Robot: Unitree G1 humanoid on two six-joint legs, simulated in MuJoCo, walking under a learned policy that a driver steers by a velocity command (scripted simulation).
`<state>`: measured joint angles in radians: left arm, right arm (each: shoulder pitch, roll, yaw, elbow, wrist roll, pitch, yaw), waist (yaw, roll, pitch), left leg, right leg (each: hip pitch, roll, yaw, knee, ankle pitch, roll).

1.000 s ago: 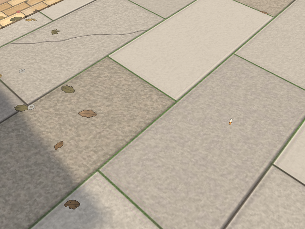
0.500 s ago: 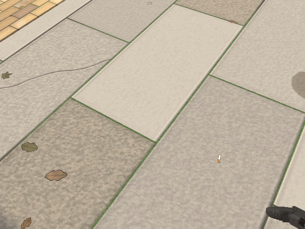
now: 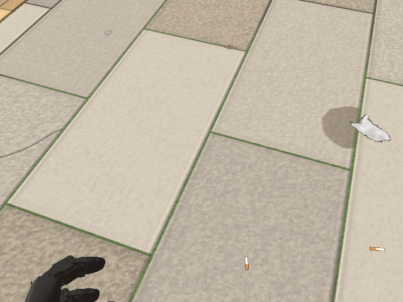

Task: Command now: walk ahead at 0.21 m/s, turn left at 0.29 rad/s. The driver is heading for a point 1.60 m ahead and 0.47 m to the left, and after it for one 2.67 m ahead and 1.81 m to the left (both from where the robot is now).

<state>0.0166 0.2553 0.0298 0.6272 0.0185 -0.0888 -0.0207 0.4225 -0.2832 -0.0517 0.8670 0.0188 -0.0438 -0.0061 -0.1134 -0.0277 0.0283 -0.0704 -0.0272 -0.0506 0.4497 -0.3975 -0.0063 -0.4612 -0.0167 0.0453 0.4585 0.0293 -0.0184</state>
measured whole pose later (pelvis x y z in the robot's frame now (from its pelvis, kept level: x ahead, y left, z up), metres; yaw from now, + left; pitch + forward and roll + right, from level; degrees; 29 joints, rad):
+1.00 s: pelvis +0.09 +0.00 +0.01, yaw +28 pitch +0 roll +0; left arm 0.16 0.25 0.03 0.83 0.02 -0.02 -0.01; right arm 0.16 -0.27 -0.04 0.67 -0.03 0.03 -0.03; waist 0.00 0.04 0.03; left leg -0.26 -0.05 -0.14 0.47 -0.20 -0.02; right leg -0.22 0.04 0.06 0.47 -0.25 -0.02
